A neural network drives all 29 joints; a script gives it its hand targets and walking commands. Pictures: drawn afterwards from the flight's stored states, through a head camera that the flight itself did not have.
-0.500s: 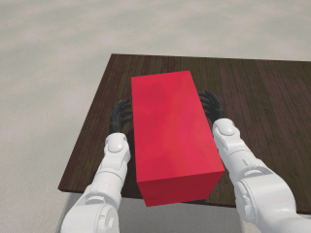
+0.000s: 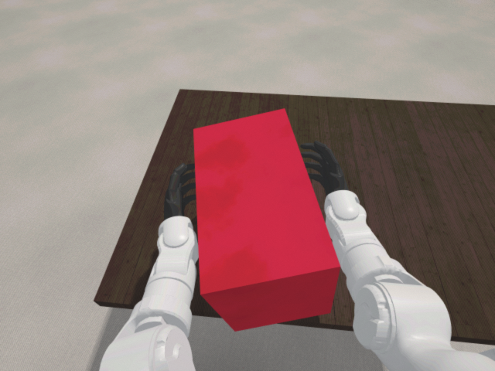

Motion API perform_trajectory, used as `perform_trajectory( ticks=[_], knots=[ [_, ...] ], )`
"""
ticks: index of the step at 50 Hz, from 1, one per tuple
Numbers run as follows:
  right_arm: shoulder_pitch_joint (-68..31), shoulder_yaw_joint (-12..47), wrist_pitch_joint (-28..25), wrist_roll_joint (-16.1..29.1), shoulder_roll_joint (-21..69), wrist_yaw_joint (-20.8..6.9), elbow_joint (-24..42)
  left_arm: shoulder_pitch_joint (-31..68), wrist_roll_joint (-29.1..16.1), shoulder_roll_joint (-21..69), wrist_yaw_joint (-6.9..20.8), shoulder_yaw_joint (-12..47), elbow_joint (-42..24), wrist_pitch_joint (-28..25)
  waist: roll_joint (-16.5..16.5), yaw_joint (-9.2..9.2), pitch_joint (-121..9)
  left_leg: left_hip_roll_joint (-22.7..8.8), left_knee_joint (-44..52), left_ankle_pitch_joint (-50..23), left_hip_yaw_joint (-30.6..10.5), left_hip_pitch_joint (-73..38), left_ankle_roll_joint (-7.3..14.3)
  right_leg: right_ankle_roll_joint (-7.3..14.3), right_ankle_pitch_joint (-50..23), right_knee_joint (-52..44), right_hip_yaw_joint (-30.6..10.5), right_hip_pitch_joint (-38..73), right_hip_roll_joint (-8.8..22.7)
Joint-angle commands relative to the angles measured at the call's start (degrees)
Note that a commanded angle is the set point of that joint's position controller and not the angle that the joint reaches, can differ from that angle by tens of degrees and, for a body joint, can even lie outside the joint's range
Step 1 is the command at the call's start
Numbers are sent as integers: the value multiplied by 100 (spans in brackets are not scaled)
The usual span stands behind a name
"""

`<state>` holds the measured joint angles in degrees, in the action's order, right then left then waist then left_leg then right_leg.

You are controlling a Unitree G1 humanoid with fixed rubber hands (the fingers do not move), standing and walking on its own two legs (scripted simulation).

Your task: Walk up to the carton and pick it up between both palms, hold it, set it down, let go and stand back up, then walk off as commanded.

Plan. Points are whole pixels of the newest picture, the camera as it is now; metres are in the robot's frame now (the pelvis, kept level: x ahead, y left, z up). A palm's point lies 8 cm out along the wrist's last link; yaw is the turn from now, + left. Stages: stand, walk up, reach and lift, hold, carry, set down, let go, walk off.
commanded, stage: reach and lift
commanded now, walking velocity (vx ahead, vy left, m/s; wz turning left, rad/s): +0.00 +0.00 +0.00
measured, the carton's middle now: (260, 218) +0.39 +0.02 +0.00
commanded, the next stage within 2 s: none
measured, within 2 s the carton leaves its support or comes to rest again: neither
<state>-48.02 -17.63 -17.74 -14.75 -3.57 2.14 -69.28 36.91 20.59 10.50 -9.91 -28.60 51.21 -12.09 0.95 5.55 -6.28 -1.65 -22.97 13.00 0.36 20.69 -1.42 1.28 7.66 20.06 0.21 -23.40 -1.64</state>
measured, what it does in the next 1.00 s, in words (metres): stands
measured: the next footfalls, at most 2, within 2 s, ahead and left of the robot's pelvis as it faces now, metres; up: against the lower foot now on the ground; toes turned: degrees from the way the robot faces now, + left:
none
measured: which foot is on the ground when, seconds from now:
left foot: down 0.00-1.00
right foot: down 0.00-1.00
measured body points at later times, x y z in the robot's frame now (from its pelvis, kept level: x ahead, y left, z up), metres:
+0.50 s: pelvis +0.00 +0.00 +0.00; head +0.05 +0.00 +0.45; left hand +0.38 +0.17 +0.05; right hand +0.44 -0.10 +0.07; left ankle -0.03 +0.13 -0.74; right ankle +0.01 -0.11 -0.74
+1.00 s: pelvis -0.02 +0.01 +0.00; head +0.01 +0.01 +0.45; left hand +0.36 +0.17 +0.07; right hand +0.41 -0.10 +0.07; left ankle -0.03 +0.13 -0.74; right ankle +0.01 -0.11 -0.74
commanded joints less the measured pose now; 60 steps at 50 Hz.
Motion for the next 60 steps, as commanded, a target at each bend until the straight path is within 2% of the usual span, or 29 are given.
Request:
perform_trajectory(
  ticks=[1, 4, 8, 17, 19, 21, 22, 24, 28, 30, 33, 37, 40, 44, 47, 51, 56, 60],
  knots=[
    [-1496, 247, -131, -649, 3278, -767, -258, 1831, 359, 2554, 765, 1426, -256, 18, -266, -40, -1667, 65, 376, -2514, 567, -540, -156, 159, -1197, -248, 430, 2274, -115],
    [-1438, 178, -85, -659, 3253, -778, -430, 1860, 363, 2533, 753, 1439, -321, 42, -274, -83, -1505, 29, 370, -2577, 579, -671, -175, 162, -1093, -283, 480, 2144, -134],
    [-1469, 237, -108, -611, 3297, -778, -405, 1843, 401, 2551, 727, 1444, -343, 60, -242, -33, -1518, 46, 354, -2607, 574, -676, -171, 188, -1105, -317, 464, 2167, -135],
    [-1436, 319, -89, -604, 3342, -747, -420, 1901, 355, 2594, 719, 1527, -428, 87, -339, -94, -1469, 64, 404, -2498, 576, -620, -146, 150, -1268, -300, 446, 2378, -116],
    [-1447, 371, -114, -579, 3344, -735, -381, 1901, 317, 2587, 716, 1550, -428, 84, -302, -44, -1516, 76, 393, -2531, 584, -631, -156, 149, -1323, -282, 450, 2437, -122],
    [-1437, 356, -103, -560, 3332, -726, -410, 1956, 295, 2591, 708, 1596, -425, 98, -324, -113, -1516, 66, 400, -2533, 570, -658, -151, 146, -1343, -309, 449, 2437, -123],
    [-1467, 445, -118, -524, 3377, -717, -332, 1913, 301, 2590, 704, 1569, -410, 95, -349, -42, -1505, 82, 387, -2543, 574, -638, -151, 144, -1423, -299, 430, 2491, -117],
    [-1497, 537, -148, -480, 3417, -686, -244, 1977, 256, 2612, 703, 1674, -527, 97, -358, -43, -1695, 88, 357, -2614, 565, -633, -155, 124, -1660, -227, 413, 2646, -122],
    [-1527, 750, -139, -355, 3490, -562, -127, 2168, 125, 2684, 711, 1927, -666, 137, -374, -175, -1908, 116, 306, -2690, 548, -625, -170, 74, -2234, -98, 396, 3037, -136],
    [-1433, 828, -101, -313, 3488, -535, -165, 2139, 88, 2692, 720, 1990, -659, 184, -355, -194, -1858, 107, 312, -2684, 547, -660, -166, 64, -2252, -92, 405, 3098, -143],
    [-1555, 1008, -79, -213, 3501, -493, 3, 2270, 11, 2749, 722, 2139, -831, 242, -331, -182, -1915, 113, 316, -2701, 507, -603, -180, 62, -2361, -73, 395, 3245, -144],
    [-1728, 1205, -78, -16, 3537, -420, 356, 2438, -126, 2869, 713, 2478, -1047, 361, -253, -282, -1992, 112, 303, -2779, 451, -787, -203, 44, -2520, -72, 410, 3337, -173],
    [-1889, 1427, -31, 153, 3579, -393, 648, 2538, -242, 2940, 695, 2647, -1197, 491, -327, -251, -2080, 102, 350, -2748, 398, -819, -176, 29, -2531, -118, 390, 3487, -189],
    [-2262, 1761, 22, 433, 3705, -375, 1229, 2841, -460, 3172, 616, 3110, -1598, 563, -142, -306, -2501, 107, 239, -2959, 297, -1059, -211, 16, -2531, -139, 398, 3379, -212],
    [-2322, 1905, 180, 535, 3739, -351, 1395, 2917, -615, 3292, 597, 3372, -1638, 714, -154, -446, -2492, 96, 270, -2759, 218, -1133, -197, 27, -2243, -230, 415, 3249, -219],
    [-2460, 1984, 441, 659, 3838, -344, 1620, 3212, -738, 3323, 567, 3547, -1709, 940, -126, -506, -2450, 74, 343, -2365, 152, -1199, -170, 30, -1680, -330, 417, 3049, -190],
    [-2713, 1751, 866, 626, 3818, -386, 1638, 3496, -744, 3060, 640, 3225, -1523, 1365, -309, -516, -1891, 111, 682, -1153, 186, -821, 5, -30, -749, -409, 351, 3061, -54],
    [-3160, 1727, 1002, 700, 3924, -412, 2038, 3618, -767, 3065, 689, 3195, -1481, 1613, -355, -517, -1977, 147, 750, -872, 198, -682, 81, -101, -615, -371, 322, 3138, 4]
  ],
)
